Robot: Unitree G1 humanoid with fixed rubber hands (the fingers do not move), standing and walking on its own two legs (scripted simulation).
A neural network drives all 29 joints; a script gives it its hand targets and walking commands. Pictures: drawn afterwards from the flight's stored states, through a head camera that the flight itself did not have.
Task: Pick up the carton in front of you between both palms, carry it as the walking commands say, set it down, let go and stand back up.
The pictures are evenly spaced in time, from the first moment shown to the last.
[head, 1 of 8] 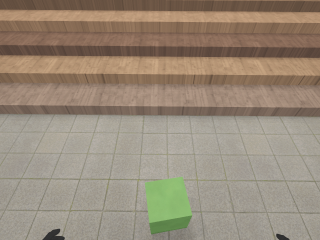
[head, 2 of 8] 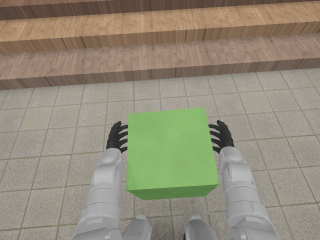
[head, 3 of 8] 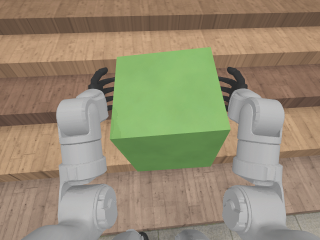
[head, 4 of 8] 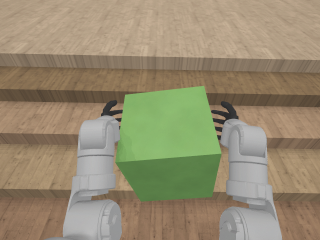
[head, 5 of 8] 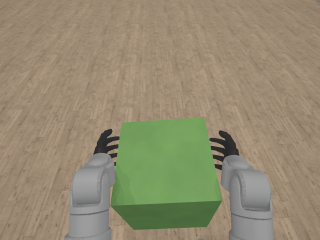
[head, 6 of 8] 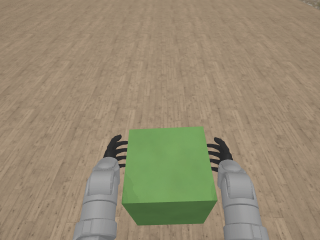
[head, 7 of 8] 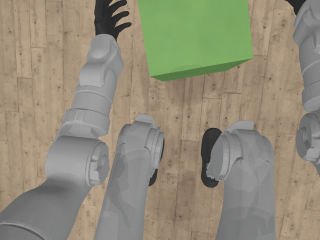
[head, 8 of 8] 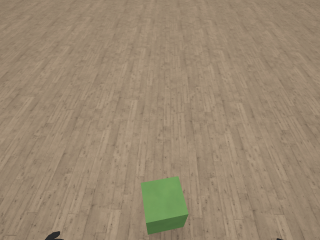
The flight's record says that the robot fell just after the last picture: no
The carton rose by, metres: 1.73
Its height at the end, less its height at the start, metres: +0.99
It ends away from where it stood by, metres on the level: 5.42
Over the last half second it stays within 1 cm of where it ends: yes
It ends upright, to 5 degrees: yes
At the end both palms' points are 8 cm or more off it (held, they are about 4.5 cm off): yes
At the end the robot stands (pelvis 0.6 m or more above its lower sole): yes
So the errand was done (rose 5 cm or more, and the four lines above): yes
